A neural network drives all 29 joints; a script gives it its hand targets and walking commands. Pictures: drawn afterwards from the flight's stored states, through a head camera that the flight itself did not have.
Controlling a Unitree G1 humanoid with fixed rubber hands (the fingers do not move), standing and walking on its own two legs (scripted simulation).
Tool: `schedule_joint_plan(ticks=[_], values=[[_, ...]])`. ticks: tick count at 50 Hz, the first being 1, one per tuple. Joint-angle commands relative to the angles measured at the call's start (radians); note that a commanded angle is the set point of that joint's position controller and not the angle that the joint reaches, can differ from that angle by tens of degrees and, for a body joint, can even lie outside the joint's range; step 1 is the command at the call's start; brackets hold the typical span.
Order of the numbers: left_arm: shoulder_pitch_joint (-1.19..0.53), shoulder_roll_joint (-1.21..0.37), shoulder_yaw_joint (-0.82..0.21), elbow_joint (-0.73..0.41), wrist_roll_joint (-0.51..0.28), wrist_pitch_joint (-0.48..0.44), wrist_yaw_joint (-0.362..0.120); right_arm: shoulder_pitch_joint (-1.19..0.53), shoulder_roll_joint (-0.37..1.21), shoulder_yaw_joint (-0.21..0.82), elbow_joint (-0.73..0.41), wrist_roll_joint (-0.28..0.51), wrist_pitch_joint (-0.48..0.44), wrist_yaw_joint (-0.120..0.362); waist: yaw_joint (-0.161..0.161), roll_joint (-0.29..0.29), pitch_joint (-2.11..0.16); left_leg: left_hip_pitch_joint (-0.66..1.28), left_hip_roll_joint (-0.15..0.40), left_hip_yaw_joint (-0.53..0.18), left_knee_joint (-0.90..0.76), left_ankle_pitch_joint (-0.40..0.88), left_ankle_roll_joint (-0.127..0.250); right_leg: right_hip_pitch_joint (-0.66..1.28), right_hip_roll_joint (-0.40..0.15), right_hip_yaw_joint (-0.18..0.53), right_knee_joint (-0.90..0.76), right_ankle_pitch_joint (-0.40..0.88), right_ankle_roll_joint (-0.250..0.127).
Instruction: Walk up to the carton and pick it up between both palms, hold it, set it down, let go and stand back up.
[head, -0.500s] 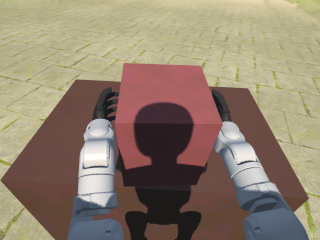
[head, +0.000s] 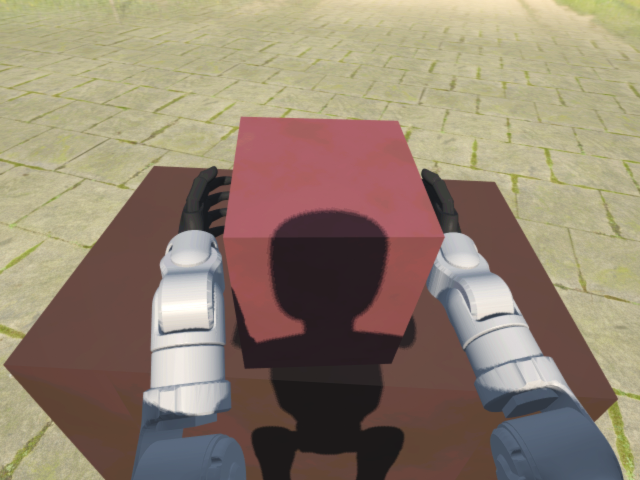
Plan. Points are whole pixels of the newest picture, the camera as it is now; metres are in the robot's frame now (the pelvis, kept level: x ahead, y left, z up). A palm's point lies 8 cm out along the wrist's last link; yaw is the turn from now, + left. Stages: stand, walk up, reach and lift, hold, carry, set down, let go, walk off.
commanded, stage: hold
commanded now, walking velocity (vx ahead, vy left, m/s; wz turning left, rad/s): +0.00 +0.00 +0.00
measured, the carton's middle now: (320, 246) +0.39 +0.00 +0.14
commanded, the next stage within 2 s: none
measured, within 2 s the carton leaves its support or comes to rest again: neither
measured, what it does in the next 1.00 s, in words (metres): stands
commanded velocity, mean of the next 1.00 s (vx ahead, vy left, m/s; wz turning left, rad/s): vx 0.00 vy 0.00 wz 0.00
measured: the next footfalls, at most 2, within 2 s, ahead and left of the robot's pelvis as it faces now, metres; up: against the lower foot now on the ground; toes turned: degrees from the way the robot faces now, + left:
none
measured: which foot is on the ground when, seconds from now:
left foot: down 0.00-1.00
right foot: down 0.00-1.00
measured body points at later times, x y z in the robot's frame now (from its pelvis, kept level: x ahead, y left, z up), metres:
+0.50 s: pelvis +0.00 +0.00 +0.00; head -0.05 +0.03 +0.45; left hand +0.37 +0.15 +0.20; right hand +0.37 -0.14 +0.19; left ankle +0.02 +0.12 -0.75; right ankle +0.01 -0.12 -0.75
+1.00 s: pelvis +0.00 +0.00 +0.00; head -0.05 +0.03 +0.45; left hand +0.37 +0.15 +0.20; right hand +0.37 -0.14 +0.19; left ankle +0.02 +0.12 -0.75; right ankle +0.01 -0.12 -0.75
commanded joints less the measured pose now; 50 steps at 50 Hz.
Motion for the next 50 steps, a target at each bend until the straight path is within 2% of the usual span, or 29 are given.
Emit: schedule_joint_plan(ticks=[1,5,7,12,27,40,50], values=[[-0.596,-0.558,-0.526,-0.135,-0.137,-0.022,-0.145,-0.813,0.661,0.394,-0.388,0.093,-0.047,0.074,0.025,0.062,-0.430,0.156,-0.072,0.013,0.002,0.366,-0.027,0.081,0.070,-0.007,0.002,0.244,0.041],[-0.619,-0.552,-0.497,-0.096,-0.114,0.013,-0.165,-0.797,0.647,0.315,-0.331,0.054,-0.017,0.083,0.000,0.057,-0.314,0.100,-0.062,0.031,-0.056,0.202,-0.016,0.038,0.058,-0.009,-0.029,0.075,0.033],[-0.633,-0.556,-0.495,-0.083,-0.113,0.021,-0.175,-0.808,0.644,0.285,-0.323,0.039,-0.014,0.090,-0.013,0.065,-0.306,0.085,-0.059,0.034,-0.067,0.163,-0.016,0.035,0.056,-0.011,-0.031,0.049,0.029],[-0.647,-0.562,-0.497,-0.074,-0.123,0.015,-0.182,-0.832,0.645,0.274,-0.330,0.034,-0.018,0.093,-0.028,0.074,-0.355,0.103,-0.061,0.030,-0.050,0.192,-0.023,0.051,0.059,-0.020,-0.020,0.094,0.031],[-0.630,-0.548,-0.480,-0.093,-0.113,0.007,-0.174,-0.843,0.652,0.329,-0.359,0.059,-0.035,0.090,0.010,0.063,-0.396,0.132,-0.067,0.027,-0.027,0.275,-0.016,0.075,0.065,-0.020,-0.010,0.158,0.035],[-0.617,-0.545,-0.497,-0.111,-0.120,0.011,-0.185,-0.813,0.651,0.326,-0.373,0.057,-0.023,0.082,-0.012,0.063,-0.374,0.126,-0.069,0.027,-0.030,0.267,-0.022,0.082,0.061,-0.019,-0.011,0.180,0.039],[-0.616,-0.548,-0.507,-0.123,-0.124,0.011,-0.179,-0.812,0.645,0.330,-0.381,0.059,-0.022,0.084,-0.009,0.071,-0.382,0.132,-0.064,0.023,-0.027,0.275,-0.027,0.072,0.065,-0.022,-0.010,0.164,0.034]])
